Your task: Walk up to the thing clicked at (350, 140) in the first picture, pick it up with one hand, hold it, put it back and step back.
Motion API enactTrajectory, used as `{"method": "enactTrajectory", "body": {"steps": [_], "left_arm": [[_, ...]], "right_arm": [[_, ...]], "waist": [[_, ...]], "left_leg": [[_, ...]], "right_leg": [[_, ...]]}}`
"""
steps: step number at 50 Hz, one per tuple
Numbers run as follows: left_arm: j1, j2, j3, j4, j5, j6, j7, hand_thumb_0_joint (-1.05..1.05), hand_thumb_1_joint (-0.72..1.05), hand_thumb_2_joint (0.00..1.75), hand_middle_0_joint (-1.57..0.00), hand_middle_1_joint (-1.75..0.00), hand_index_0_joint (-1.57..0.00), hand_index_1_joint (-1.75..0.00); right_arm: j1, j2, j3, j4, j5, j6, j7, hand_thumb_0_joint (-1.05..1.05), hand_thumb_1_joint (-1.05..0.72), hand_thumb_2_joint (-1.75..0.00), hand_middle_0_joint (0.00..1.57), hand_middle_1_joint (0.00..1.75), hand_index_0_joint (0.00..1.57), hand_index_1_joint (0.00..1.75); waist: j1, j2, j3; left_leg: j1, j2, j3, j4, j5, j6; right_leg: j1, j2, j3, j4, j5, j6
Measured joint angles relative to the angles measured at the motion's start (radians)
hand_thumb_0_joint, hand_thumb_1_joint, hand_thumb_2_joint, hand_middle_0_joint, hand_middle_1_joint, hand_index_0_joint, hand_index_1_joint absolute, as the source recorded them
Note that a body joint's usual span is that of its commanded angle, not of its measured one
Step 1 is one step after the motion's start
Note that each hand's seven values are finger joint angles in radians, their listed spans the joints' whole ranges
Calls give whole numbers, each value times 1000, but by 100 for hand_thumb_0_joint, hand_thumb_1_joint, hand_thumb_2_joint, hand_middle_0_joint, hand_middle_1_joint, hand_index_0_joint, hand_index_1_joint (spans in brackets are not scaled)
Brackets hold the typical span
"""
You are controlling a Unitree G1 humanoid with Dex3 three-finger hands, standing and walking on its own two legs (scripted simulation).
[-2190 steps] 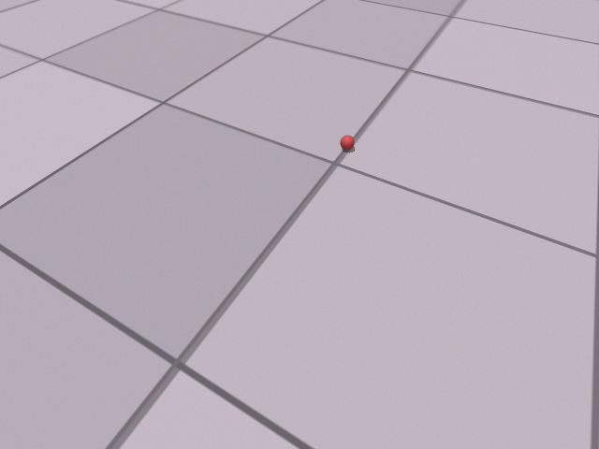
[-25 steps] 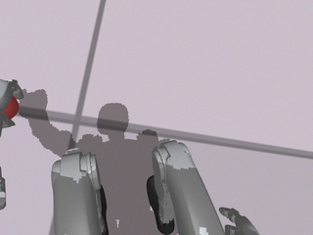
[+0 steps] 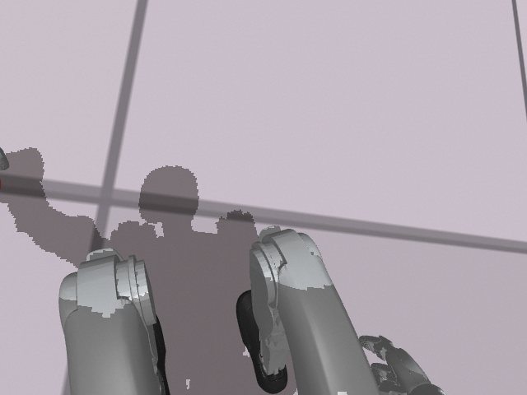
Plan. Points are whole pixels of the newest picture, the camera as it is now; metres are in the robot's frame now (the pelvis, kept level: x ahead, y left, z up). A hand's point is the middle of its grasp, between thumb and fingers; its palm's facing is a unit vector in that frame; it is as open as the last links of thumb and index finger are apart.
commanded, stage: lower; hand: left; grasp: from above
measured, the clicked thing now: out of the picture +0.43 +0.38 -0.20
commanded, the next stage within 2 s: rest in 0.12 s
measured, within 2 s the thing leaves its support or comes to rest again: rests again in 1.74 s
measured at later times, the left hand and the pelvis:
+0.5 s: hand out of the picture +0.42 +0.36 -0.23, palm faces -0.46 -0.15 -0.88, open 8.9 cm; pelvis +0.00 +0.00 -0.02, yaw -3 degrees
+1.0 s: hand out of the picture +0.42 +0.36 -0.26, palm faces -0.44 -0.17 -0.88, open 8.9 cm; pelvis +0.00 +0.00 -0.03, yaw -4 degrees
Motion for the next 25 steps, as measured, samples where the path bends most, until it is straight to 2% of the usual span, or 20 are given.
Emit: {"method": "enactTrajectory", "body": {"steps": [11, 25], "left_arm": [[-1, 43, 45, 28, 25, -22, 52, 0, 4, 55, -53, -75, -75, -77], [9, 80, 61, 60, 23, -23, 81, 0, 4, 55, -53, -75, -75, -77]], "right_arm": [[-13, -1, 31, -3, -29, -14, 9, 0, -91, -90, 20, 30, 20, 30], [-23, 3, 63, -12, -47, -40, 27, 0, -90, -90, 20, 30, 20, 30]], "waist": [[-15, -24, 46], [-33, -45, 80]], "left_leg": [[-29, 2, -26, 61, -8, -2], [-37, 6, -48, 100, -26, -3]], "right_leg": [[-23, 6, -24, 46, 0, 1], [-26, 15, -42, 68, -8, 4]]}}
